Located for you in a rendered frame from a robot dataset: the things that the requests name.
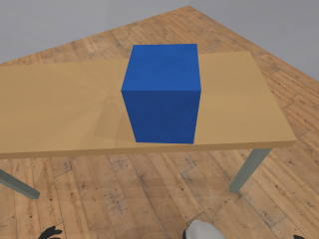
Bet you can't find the table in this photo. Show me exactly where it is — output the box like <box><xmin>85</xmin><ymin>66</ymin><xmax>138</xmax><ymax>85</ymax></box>
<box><xmin>0</xmin><ymin>51</ymin><xmax>297</xmax><ymax>199</ymax></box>

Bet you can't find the left robot hand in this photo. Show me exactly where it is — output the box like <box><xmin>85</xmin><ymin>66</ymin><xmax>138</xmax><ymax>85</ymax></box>
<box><xmin>38</xmin><ymin>225</ymin><xmax>63</xmax><ymax>239</ymax></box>

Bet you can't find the carton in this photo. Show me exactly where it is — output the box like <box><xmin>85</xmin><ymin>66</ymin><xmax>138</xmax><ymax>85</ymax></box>
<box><xmin>121</xmin><ymin>44</ymin><xmax>201</xmax><ymax>144</ymax></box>

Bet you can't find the right robot thigh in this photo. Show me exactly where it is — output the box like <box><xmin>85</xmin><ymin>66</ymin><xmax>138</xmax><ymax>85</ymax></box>
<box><xmin>185</xmin><ymin>222</ymin><xmax>225</xmax><ymax>239</ymax></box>

